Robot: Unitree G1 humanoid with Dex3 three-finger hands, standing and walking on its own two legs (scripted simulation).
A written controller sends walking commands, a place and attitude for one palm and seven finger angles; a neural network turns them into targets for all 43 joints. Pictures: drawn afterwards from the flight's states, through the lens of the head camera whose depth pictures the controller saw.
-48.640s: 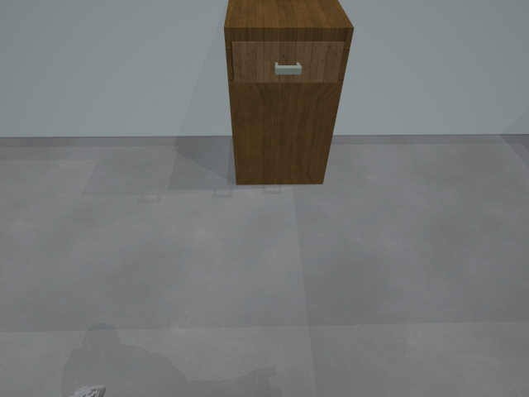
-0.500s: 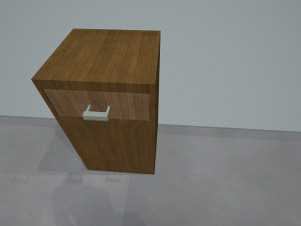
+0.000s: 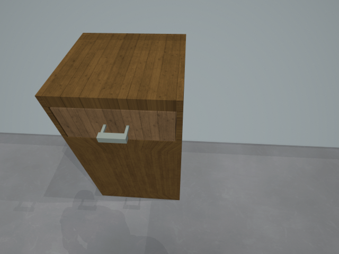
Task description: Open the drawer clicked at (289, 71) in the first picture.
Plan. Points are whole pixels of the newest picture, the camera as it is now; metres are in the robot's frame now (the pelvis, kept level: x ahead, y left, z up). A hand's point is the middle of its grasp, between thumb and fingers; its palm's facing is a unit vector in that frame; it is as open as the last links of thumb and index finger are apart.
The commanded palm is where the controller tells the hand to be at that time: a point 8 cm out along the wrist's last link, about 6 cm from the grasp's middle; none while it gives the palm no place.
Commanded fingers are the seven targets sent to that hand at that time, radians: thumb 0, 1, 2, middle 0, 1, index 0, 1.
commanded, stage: come to a stop and stand still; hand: left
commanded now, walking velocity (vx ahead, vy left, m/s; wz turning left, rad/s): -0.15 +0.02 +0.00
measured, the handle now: (114, 132) +0.51 +0.24 -0.09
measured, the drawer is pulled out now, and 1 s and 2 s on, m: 0.00 0.00 0.00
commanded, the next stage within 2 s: look again from close up in 0.82 s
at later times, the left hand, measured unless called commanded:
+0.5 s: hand out of the picture -0.06 +0.14 -0.17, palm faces +0.04 -0.98 -0.19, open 7.3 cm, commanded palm none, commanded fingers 0.00 0.90 0.90 -0.20 -0.30 -0.20 -0.30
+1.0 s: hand out of the picture -0.09 +0.11 -0.17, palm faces +0.05 -0.99 -0.15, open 7.4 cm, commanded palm none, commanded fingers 0.00 0.90 0.90 -0.20 -0.30 -0.20 -0.30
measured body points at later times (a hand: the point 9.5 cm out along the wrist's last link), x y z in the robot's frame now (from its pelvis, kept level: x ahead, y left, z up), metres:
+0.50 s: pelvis -0.05 -0.03 +0.01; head -0.04 -0.04 +0.46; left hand -0.06 +0.19 -0.15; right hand -0.05 -0.24 -0.16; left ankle -0.06 +0.12 -0.73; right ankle -0.05 -0.08 -0.73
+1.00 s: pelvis -0.05 -0.03 +0.01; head -0.03 -0.04 +0.46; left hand -0.09 +0.16 -0.15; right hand -0.10 -0.22 -0.16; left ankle -0.07 +0.11 -0.72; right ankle -0.05 -0.08 -0.73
